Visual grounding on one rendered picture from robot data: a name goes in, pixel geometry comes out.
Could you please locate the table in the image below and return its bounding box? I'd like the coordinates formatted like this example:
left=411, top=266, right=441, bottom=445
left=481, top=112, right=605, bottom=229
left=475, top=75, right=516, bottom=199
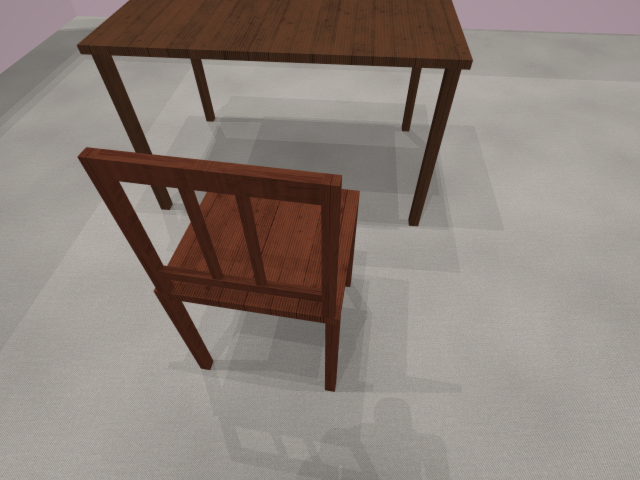
left=77, top=0, right=473, bottom=226

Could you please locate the chair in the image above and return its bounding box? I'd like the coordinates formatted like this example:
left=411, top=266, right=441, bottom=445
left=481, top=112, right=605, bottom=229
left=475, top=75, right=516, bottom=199
left=77, top=147, right=360, bottom=392

